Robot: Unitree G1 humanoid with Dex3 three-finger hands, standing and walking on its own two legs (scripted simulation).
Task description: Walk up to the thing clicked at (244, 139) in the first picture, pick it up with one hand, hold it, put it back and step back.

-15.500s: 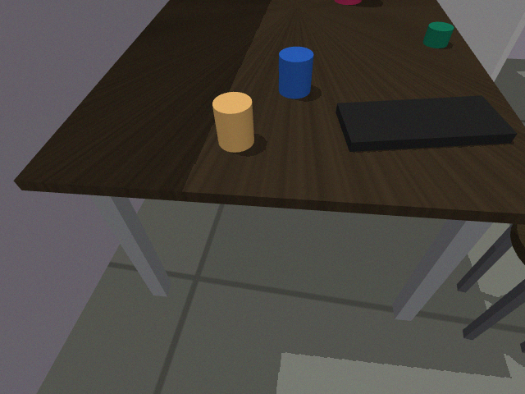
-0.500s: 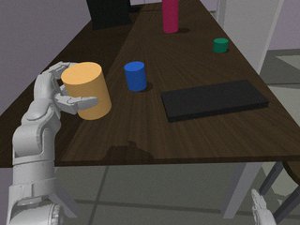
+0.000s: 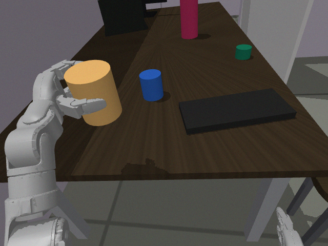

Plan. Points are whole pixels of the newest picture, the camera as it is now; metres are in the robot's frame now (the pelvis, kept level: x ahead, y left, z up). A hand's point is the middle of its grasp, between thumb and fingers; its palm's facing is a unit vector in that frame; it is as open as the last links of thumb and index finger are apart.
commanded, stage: hold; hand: left
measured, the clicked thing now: (96, 88) +0.38 +0.15 +0.27
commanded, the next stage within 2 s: none
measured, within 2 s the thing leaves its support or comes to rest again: neither
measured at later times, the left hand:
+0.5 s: hand (80, 83) +0.35 +0.16 +0.30, palm faces +0.12 -0.99 -0.02, open 11.7 cm
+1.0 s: hand (77, 90) +0.34 +0.16 +0.29, palm faces +0.15 -0.99 -0.03, open 11.7 cm
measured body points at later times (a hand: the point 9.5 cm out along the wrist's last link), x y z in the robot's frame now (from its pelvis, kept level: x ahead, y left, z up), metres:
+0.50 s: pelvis +0.00 +0.01 +0.00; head -0.05 -0.03 +0.45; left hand +0.34 +0.21 +0.30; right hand +0.17 -0.25 -0.07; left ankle +0.05 +0.12 -0.73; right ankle -0.02 -0.12 -0.73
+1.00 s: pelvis -0.01 +0.00 +0.00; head -0.07 -0.03 +0.44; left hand +0.32 +0.21 +0.30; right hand +0.17 -0.26 -0.06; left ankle +0.05 +0.12 -0.73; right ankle -0.02 -0.12 -0.73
